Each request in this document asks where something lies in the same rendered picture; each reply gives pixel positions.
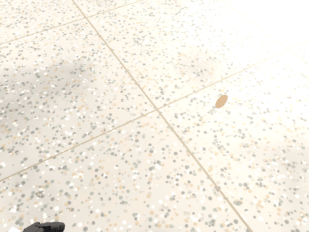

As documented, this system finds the left robot hand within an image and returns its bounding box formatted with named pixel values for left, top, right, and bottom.
left=22, top=221, right=66, bottom=232

